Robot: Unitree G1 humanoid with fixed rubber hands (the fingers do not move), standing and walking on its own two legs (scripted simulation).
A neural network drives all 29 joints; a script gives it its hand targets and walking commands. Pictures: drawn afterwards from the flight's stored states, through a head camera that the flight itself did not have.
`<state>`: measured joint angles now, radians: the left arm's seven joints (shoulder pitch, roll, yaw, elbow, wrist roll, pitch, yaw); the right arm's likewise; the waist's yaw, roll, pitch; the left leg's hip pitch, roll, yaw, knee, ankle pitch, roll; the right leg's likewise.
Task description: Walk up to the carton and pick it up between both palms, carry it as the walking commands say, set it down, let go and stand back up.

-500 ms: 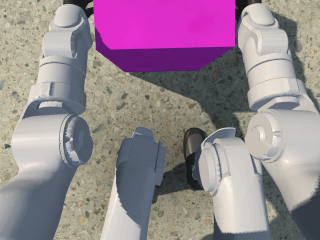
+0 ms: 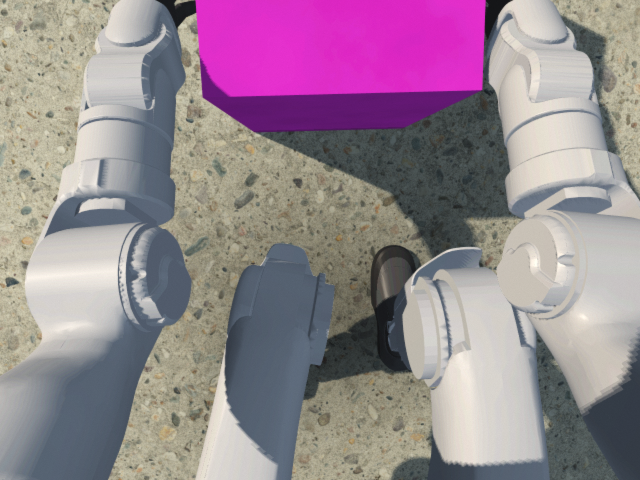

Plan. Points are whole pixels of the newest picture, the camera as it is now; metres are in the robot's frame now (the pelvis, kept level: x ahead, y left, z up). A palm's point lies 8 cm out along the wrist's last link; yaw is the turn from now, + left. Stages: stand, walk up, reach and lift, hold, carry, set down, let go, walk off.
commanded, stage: set down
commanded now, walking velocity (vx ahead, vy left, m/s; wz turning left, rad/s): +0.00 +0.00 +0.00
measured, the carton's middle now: out of the picture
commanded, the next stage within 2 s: none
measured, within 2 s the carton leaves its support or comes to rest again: neither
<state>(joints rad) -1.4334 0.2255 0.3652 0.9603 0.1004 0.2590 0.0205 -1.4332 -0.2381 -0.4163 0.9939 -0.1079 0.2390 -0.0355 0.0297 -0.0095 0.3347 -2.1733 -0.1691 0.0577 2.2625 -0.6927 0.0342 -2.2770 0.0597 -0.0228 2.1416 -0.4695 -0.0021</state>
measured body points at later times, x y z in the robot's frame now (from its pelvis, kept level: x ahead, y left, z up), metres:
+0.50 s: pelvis +0.00 -0.01 +0.00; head +0.35 +0.00 +0.26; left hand +0.56 +0.18 -0.15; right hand +0.57 -0.15 -0.16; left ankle +0.08 +0.09 -0.33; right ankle +0.14 -0.11 -0.33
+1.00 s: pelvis +0.00 -0.01 +0.00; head +0.38 +0.01 +0.22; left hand +0.55 +0.21 -0.19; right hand +0.57 -0.20 -0.18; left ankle +0.08 +0.08 -0.33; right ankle +0.14 -0.11 -0.33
